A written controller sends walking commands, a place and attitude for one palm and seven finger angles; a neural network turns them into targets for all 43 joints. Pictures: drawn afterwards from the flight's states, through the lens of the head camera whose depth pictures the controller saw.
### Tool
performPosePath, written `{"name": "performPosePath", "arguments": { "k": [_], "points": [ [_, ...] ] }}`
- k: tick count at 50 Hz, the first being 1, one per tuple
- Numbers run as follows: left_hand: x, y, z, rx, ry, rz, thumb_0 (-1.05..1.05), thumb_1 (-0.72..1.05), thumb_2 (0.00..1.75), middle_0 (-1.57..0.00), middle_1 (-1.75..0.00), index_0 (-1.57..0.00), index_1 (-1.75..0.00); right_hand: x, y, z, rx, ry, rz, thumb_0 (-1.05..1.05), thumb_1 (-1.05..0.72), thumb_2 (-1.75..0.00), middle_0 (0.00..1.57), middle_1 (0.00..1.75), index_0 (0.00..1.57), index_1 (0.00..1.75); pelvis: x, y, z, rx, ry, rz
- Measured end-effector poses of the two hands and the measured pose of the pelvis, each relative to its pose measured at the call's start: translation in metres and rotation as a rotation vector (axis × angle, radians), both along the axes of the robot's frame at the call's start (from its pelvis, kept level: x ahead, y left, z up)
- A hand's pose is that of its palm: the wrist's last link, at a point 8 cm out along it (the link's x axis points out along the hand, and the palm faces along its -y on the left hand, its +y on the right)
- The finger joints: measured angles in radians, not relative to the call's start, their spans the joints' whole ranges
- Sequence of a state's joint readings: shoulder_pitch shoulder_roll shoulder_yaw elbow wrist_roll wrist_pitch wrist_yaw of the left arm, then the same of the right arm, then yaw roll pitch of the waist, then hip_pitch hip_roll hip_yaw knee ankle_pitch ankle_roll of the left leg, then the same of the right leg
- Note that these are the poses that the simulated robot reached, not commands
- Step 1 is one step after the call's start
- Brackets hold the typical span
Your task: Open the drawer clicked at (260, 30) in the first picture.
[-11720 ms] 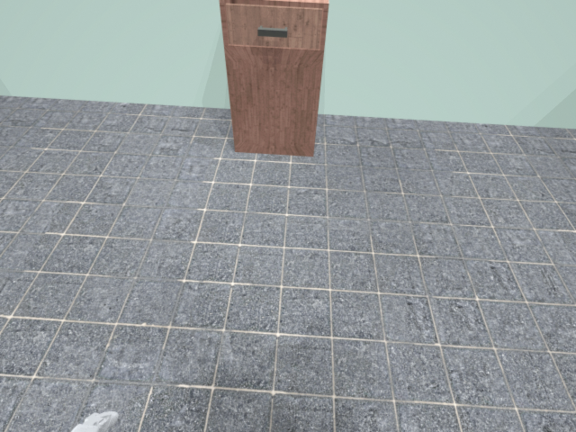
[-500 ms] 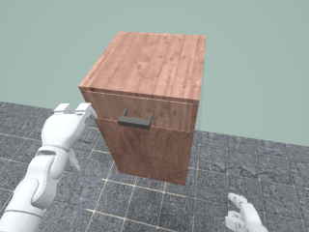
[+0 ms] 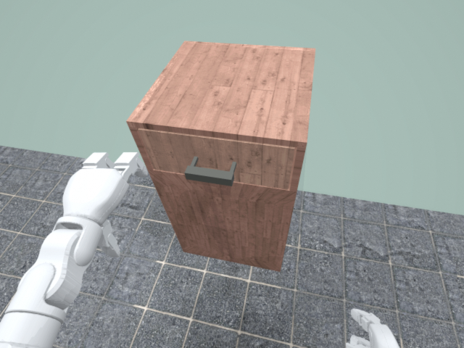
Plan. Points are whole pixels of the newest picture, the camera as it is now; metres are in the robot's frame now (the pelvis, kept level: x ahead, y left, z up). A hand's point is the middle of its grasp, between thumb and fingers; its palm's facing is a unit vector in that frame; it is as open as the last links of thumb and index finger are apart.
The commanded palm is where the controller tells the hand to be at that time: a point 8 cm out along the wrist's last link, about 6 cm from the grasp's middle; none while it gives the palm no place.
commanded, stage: move the hooked fingers above the handle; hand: left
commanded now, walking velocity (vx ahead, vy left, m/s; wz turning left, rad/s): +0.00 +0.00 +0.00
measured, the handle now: (211, 169) +0.54 +0.14 -0.08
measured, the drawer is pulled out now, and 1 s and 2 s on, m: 0.00 0.00 0.00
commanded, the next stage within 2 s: none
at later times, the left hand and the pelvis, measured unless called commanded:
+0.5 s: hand (154, 190) +0.37 +0.21 +0.04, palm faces -0.01 -0.09 -1.00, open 13.8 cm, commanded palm +0.35 +0.20 +0.10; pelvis +0.01 +0.00 -0.01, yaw +0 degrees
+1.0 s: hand (189, 182) +0.43 +0.16 +0.01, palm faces -0.10 -0.06 -0.99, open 13.8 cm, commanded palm +0.41 +0.16 +0.07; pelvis +0.02 -0.02 -0.01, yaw +0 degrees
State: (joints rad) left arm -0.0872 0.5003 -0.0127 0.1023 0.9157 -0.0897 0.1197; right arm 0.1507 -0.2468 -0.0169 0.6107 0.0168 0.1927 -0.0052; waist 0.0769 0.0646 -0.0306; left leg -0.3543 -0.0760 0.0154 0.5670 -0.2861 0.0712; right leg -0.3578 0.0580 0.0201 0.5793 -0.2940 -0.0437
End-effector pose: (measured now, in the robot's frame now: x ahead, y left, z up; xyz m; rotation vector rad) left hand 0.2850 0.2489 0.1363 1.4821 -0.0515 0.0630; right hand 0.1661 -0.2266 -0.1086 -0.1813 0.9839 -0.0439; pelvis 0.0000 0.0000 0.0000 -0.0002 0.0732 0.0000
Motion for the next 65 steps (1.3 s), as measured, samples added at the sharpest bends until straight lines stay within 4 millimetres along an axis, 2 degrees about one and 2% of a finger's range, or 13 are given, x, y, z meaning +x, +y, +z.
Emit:
{"name": "performPosePath", "arguments": {
  "k": [4, 9, 15, 20, 25, 30, 35, 40, 45, 50, 56, 59, 65],
  "points": [
    [0.001, -0.004, -0.01, -0.012, 0.067, -0.007, 0.0, -0.49, 0.3, -0.31, -1.2, -0.32, -1.2, 0.002, 0.006, 0.003, 0.007, -0.02, 0.005, 0.01, -0.91, -0.9, 0.2, 0.3, 0.2, 0.3, 0.0, 0.003, 0.0, -0.002, -0.006, 0.001],
    [0.008, -0.023, -0.025, -0.026, 0.103, -0.1, 0.0, -0.49, 0.3, -0.32, -1.2, -0.32, -1.2, 0.004, 0.01, 0.005, -0.012, -0.03, 0.021, 0.01, -0.91, -0.9, 0.2, 0.3, 0.2, 0.3, -0.002, 0.004, -0.001, -0.004, -0.003, 0.01],
    [0.029, -0.039, -0.025, -0.008, 0.03, -0.168, 0.0, -0.49, 0.3, -0.32, -1.2, -0.32, -1.2, 0.0, 0.01, 0.0, -0.019, -0.008, 0.008, 0.01, -0.91, -0.9, 0.2, 0.3, 0.2, 0.3, -0.002, 0.006, -0.004, -0.006, 0.024, 0.009],
    [0.052, -0.036, -0.024, -0.002, 0.003, -0.098, 0.0, -0.49, 0.3, -0.32, -1.2, -0.32, -1.2, -0.011, 0.006, -0.009, -0.003, 0.04, -0.025, 0.01, -0.91, -0.9, 0.2, 0.3, 0.2, 0.3, 0.002, 0.006, -0.006, -0.004, 0.051, 0.0],
    [0.068, -0.037, -0.039, 0.003, 0.077, -0.043, 0.0, -0.49, 0.3, -0.31, -1.2, -0.32, -1.2, -0.023, -0.001, -0.014, -0.002, 0.091, -0.056, 0.01, -0.91, -0.9, 0.2, 0.3, 0.2, 0.3, 0.008, 0.004, -0.007, -0.003, 0.069, -0.003],
    [0.072, -0.059, -0.05, -0.013, 0.116, -0.121, 0.0, -0.49, 0.3, -0.31, -1.2, -0.32, -1.2, -0.031, -0.013, -0.016, -0.025, 0.117, -0.086, 0.01, -0.91, -0.9, 0.2, 0.3, 0.2, 0.3, 0.014, 0.001, -0.007, -0.002, 0.077, -0.004],
    [0.079, -0.076, -0.052, -0.015, 0.065, -0.181, 0.0, -0.49, 0.3, -0.32, -1.2, -0.32, -1.2, -0.033, -0.023, -0.019, -0.04, 0.129, -0.107, 0.01, -0.91, -0.9, 0.2, 0.3, 0.2, 0.3, 0.016, -0.003, -0.009, 0.001, 0.09, -0.008],
    [0.098, -0.072, -0.055, 0.023, 0.033, -0.104, 0.0, -0.49, 0.3, -0.32, -1.2, -0.32, -1.2, -0.035, -0.029, -0.023, -0.036, 0.143, -0.118, 0.01, -0.91, -0.9, 0.19, 0.3, 0.2, 0.3, 0.016, -0.009, -0.012, 0.007, 0.112, -0.009],
    [0.114, -0.069, -0.064, 0.056, 0.105, -0.026, 0.0, -0.49, 0.3, -0.31, -1.2, -0.32, -1.2, -0.039, -0.035, -0.026, -0.029, 0.161, -0.135, 0.01, -0.91, -0.9, 0.2, 0.3, 0.2, 0.3, 0.017, -0.015, -0.012, 0.007, 0.129, -0.002],
    [0.126, -0.088, -0.073, 0.023, 0.17, -0.086, 0.0, -0.49, 0.3, -0.32, -1.2, -0.32, -1.2, -0.047, -0.043, -0.026, -0.048, 0.182, -0.155, 0.01, -0.91, -0.9, 0.2, 0.3, 0.2, 0.3, 0.021, -0.021, -0.012, 0.009, 0.138, 0.002],
    [0.141, -0.112, -0.075, 0.012, 0.118, -0.18, 0.0, -0.49, 0.3, -0.32, -1.2, -0.32, -1.2, -0.059, -0.055, -0.029, -0.072, 0.205, -0.179, 0.01, -0.91, -0.9, 0.2, 0.3, 0.2, 0.3, 0.022, -0.025, -0.017, 0.011, 0.17, -0.001],
    [0.149, -0.112, -0.077, 0.02, 0.078, -0.154, 0.0, -0.49, 0.3, -0.32, -1.2, -0.32, -1.2, -0.067, -0.059, -0.034, -0.071, 0.225, -0.191, 0.01, -0.91, -0.9, 0.2, 0.3, 0.2, 0.3, 0.021, -0.026, -0.02, 0.014, 0.193, -0.008],
    [0.157, -0.097, -0.086, 0.07, 0.094, -0.03, 0.0, -0.49, 0.3, -0.31, -1.2, -0.32, -1.2, -0.085, -0.061, -0.042, -0.053, 0.274, -0.213, 0.01, -0.91, -0.9, 0.2, 0.3, 0.2, 0.3, 0.02, -0.028, -0.023, 0.017, 0.218, -0.01]
  ]
}}
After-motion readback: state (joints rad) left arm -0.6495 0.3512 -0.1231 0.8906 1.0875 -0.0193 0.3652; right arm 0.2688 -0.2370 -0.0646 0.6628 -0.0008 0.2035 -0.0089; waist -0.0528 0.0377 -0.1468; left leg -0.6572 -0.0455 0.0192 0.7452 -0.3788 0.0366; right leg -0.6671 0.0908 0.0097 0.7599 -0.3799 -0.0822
